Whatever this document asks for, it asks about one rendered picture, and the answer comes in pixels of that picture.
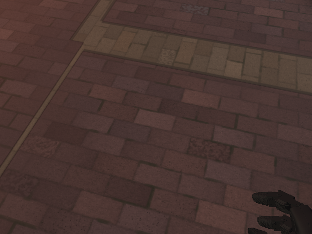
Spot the robot right hand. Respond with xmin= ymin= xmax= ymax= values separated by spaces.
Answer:
xmin=248 ymin=190 xmax=312 ymax=234

